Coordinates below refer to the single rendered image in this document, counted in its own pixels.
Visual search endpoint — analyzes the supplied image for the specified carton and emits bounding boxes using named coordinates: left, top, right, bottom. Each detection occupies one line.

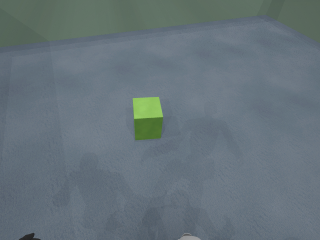
left=132, top=97, right=163, bottom=140

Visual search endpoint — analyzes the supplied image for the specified robot right shin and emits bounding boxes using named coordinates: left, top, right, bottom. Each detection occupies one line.
left=181, top=233, right=192, bottom=238

